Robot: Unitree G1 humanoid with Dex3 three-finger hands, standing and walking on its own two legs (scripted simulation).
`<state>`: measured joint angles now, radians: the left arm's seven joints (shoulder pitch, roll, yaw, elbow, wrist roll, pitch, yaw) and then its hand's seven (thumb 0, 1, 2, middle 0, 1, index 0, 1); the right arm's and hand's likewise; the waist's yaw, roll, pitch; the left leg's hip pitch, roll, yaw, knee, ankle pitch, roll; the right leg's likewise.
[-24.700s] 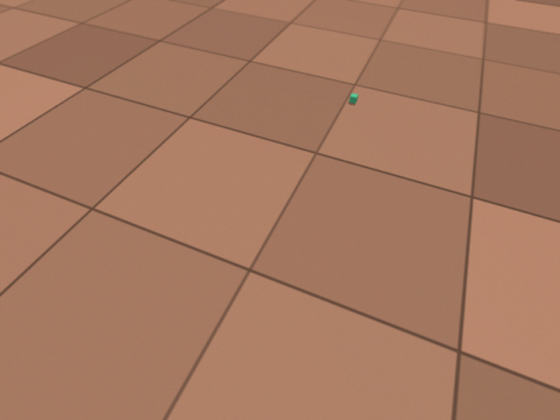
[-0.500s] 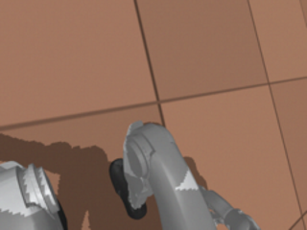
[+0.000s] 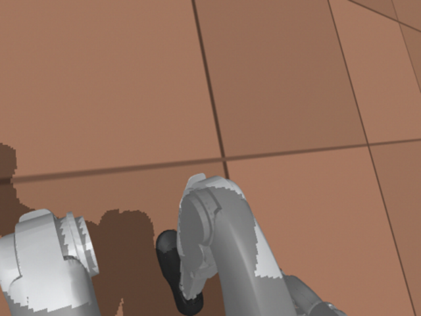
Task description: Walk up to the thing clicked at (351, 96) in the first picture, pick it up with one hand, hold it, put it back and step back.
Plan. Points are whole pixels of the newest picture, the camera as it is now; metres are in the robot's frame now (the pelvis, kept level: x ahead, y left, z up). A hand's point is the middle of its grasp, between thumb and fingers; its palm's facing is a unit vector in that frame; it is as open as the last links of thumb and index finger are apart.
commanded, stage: settle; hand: left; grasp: from above
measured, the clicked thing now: out of the picture +0.43 +0.35 -0.26
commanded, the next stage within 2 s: lift in 0.48 s
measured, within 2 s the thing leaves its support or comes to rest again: neither
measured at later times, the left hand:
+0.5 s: hand out of the picture +0.40 +0.33 -0.14, palm faces -0.52 -0.10 -0.85, open 5.0 cm
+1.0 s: hand out of the picture +0.36 +0.36 -0.05, palm faces -0.53 -0.11 -0.84, open 5.1 cm
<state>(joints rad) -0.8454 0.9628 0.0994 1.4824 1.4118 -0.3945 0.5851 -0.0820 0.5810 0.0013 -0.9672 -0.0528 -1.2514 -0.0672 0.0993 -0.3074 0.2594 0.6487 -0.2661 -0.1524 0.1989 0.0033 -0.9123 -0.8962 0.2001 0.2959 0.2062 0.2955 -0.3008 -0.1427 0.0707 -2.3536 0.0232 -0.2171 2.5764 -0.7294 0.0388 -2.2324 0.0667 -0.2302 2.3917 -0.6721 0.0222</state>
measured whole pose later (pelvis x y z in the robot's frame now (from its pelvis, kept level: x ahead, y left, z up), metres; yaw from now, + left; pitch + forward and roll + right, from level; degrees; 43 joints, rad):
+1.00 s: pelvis -0.01 +0.00 +0.08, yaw +8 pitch +35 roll -9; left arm -0.73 0.75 0.01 1.01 1.11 -0.31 0.06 -0.10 0.57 0.04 -0.98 -0.03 -1.23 -0.06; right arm 0.18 -0.27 0.04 0.66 -0.07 0.03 0.10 0.00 -0.92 -0.90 0.20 0.30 0.21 0.30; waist -0.15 0.03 -0.11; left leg -2.20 0.00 -0.08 2.24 -0.65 0.05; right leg -2.11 0.02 -0.11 2.15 -0.65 0.02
